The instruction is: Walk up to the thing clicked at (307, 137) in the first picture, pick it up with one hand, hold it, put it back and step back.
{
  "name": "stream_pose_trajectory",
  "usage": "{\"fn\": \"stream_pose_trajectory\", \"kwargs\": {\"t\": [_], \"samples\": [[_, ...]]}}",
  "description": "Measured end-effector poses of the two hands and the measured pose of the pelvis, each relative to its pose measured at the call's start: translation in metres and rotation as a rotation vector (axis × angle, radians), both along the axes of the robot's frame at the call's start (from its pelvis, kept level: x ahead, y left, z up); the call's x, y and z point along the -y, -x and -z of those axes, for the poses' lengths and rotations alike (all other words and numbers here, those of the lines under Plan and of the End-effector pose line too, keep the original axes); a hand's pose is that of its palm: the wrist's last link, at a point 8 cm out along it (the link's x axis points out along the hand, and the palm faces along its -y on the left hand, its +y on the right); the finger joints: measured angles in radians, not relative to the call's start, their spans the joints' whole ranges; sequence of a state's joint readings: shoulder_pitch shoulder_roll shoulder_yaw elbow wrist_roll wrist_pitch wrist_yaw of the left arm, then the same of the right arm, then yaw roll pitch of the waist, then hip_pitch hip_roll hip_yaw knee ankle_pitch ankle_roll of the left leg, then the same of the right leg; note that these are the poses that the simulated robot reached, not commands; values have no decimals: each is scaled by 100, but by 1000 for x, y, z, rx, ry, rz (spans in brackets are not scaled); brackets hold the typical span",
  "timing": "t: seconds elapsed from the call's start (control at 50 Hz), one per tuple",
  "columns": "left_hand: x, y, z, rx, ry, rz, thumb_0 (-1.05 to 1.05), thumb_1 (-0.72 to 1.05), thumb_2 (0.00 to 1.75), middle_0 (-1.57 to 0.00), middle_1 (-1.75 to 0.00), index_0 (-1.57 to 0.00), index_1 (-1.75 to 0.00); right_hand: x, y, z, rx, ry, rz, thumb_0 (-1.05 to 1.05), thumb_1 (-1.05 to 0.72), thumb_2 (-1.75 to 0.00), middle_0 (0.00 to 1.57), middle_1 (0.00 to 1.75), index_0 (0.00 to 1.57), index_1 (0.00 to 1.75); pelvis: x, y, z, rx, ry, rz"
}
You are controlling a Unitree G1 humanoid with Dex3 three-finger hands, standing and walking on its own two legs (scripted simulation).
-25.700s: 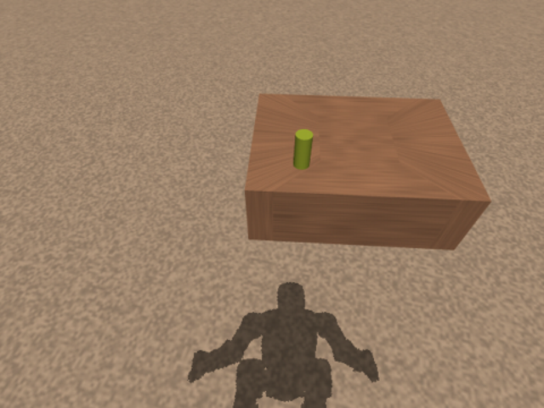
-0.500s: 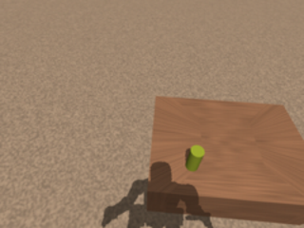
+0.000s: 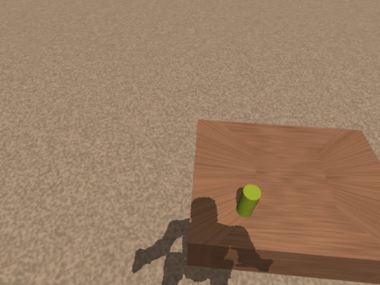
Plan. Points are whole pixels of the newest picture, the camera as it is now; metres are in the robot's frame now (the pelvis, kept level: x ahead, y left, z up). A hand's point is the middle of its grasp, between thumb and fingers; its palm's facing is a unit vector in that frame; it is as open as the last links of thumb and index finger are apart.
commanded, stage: stand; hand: right
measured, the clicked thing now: (247, 201) +0.49 -0.23 -0.37
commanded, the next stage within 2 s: none
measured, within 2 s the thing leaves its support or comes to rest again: neither
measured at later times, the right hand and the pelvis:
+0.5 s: hand out of the picture +0.07 -0.25 -0.16, palm faces -0.04 +0.93 -0.36, open 8.7 cm; pelvis +0.00 +0.00 +0.00, yaw +0 degrees
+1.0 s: hand out of the picture +0.06 -0.26 -0.16, palm faces -0.05 +0.94 -0.35, open 7.4 cm; pelvis +0.00 +0.00 +0.00, yaw +1 degrees
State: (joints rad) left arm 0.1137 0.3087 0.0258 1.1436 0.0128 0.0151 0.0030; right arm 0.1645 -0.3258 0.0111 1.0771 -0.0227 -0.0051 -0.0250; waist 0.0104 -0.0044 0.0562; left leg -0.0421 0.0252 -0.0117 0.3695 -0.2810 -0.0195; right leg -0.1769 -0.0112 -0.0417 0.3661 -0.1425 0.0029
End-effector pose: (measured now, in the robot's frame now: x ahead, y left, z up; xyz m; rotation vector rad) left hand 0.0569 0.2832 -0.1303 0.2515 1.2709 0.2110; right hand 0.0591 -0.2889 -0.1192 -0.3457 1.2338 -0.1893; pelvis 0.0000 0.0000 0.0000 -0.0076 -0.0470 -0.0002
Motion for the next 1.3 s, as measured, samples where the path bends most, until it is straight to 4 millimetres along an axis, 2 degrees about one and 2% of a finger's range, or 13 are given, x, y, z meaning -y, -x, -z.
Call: {"fn": "stream_pose_trajectory", "kwargs": {"t": [0.1,0.18,0.26,0.38,0.5,0.6,0.86,1.3], "samples": [[-2,-8,-2,7,-5,1,0,90,90,-20,-30,-20,-31,2,-6,-1,-1,6,1,0,50,-8,8,7,7,8,-1,-4,-1,-2,0,-3],[-4,-13,-3,12,-8,3,0,91,90,-20,-30,-20,-31,3,-10,-2,-2,10,3,0,37,-20,13,16,12,16,-1,-6,-1,-3,1,-4],[-6,-16,-4,18,-13,5,0,91,90,-20,-30,-20,-30,4,-12,-3,2,11,3,0,16,-42,17,22,16,23,-2,-6,-1,-1,-1,-6],[-7,-18,-6,33,-17,5,0,91,90,-20,-30,-20,-30,3,-12,-3,7,8,1,0,-26,-71,19,27,19,28,-2,-4,-1,4,-2,-8],[-7,-13,-8,35,-18,4,0,91,90,-20,-30,-20,-30,3,-9,-2,7,0,-1,1,-65,-84,20,29,20,30,-1,-1,-2,6,-4,-8],[-8,-5,-8,22,-23,-1,0,91,90,-20,-30,-20,-30,4,-4,-1,-2,-5,-1,1,-81,-88,20,30,20,30,1,1,-2,6,-6,-9],[-7,8,-8,-4,-27,-7,0,91,90,-20,-30,-20,-30,10,2,0,-22,-7,3,1,-90,-90,20,30,20,30,4,4,-2,4,-5,-12],[-8,-2,-11,17,-32,3,0,91,90,-20,-30,-20,-30,9,1,2,-23,-16,-5,1,-91,-90,20,30,20,30,5,1,-2,-2,-6,-14]]}}
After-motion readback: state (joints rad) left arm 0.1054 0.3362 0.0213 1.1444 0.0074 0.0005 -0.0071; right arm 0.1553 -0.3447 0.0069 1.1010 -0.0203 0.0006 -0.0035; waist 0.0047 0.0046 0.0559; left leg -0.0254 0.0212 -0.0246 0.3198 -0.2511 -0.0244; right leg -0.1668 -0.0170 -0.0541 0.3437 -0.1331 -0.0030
